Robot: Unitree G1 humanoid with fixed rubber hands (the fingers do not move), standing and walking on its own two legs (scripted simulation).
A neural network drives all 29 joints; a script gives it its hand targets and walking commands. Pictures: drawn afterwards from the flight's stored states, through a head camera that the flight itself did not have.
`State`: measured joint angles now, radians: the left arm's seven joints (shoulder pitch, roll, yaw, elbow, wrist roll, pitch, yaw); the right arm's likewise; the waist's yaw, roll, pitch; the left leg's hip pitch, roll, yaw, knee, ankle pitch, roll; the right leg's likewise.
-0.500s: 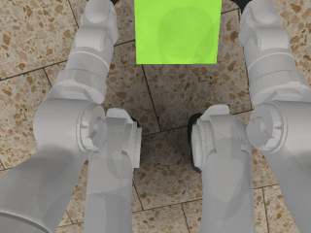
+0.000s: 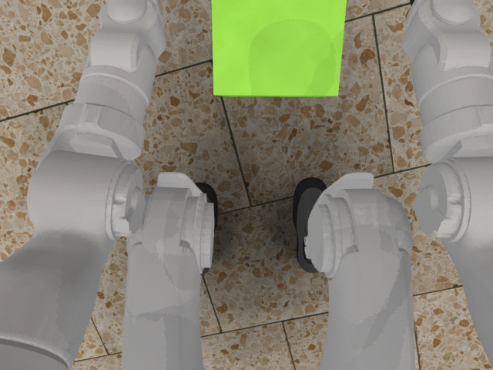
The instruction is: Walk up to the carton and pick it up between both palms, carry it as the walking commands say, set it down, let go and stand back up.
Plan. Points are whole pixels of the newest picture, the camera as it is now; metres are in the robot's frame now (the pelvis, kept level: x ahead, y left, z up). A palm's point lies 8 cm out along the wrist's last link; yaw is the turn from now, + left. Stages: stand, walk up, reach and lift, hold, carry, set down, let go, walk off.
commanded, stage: set down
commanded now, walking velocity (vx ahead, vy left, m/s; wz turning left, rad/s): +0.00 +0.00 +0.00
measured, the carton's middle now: (274, 0) +0.56 -0.03 -0.28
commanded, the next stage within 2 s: let go in 1.30 s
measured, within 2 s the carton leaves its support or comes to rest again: neither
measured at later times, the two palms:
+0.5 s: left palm out of the picture +0.55 +0.13 -0.01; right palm out of the picture +0.54 -0.21 -0.02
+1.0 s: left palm out of the picture +0.55 +0.14 +0.13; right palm out of the picture +0.54 -0.22 +0.13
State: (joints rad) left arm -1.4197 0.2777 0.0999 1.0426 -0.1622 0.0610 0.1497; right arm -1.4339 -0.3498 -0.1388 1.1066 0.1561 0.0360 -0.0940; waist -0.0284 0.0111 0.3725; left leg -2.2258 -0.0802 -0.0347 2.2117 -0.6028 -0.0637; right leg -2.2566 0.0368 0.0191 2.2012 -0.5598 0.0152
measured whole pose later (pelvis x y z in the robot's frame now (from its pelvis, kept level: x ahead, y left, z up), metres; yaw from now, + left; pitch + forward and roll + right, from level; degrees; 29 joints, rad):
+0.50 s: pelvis +0.01 +0.00 +0.10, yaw +1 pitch +45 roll +3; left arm -1.25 0.20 0.24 0.91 -0.05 0.13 0.15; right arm -1.26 -0.29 -0.23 0.94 0.05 0.12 -0.09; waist -0.03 0.01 0.04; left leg -2.08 -0.07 -0.03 1.84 -0.55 -0.06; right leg -2.12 0.05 0.05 1.84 -0.51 0.01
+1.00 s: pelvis +0.04 +0.00 +0.24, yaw -1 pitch +46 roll +1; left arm -1.07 0.14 0.27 0.79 0.04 0.14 0.12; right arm -1.09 -0.24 -0.30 0.86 0.00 0.11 -0.02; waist -0.02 0.01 -0.07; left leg -1.70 -0.06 -0.06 1.33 -0.43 -0.04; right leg -1.72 0.05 0.05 1.32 -0.40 0.02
